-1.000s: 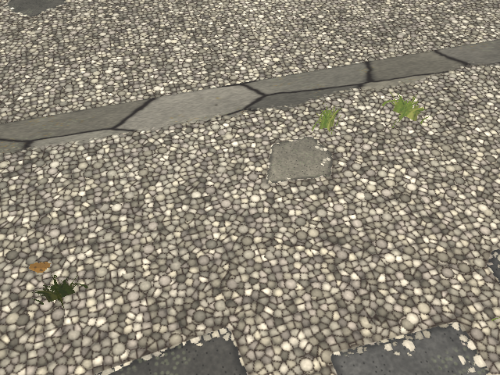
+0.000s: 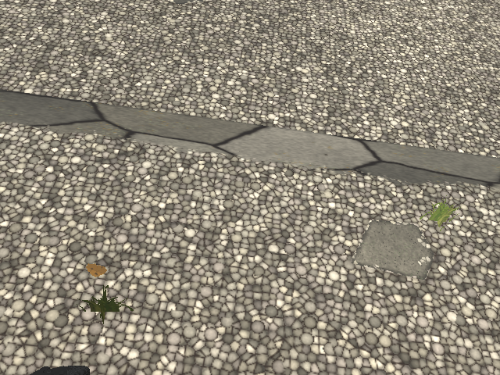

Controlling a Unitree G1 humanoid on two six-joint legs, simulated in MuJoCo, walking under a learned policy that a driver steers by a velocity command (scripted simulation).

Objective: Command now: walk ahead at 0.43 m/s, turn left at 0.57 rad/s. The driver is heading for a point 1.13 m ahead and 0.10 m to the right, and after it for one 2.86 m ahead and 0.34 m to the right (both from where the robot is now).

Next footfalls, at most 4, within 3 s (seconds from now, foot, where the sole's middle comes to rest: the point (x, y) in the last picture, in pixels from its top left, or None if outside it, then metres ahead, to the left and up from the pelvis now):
0.22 right None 0.28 -0.14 -0.79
0.70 left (154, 366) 0.54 0.16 -0.79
1.24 right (237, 267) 0.84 -0.07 -0.79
1.72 left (201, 184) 1.18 0.04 -0.79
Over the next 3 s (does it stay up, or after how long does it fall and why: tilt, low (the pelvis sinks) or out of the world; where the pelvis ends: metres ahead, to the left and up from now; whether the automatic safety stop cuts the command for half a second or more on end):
stays up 1.10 -0.03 -0.02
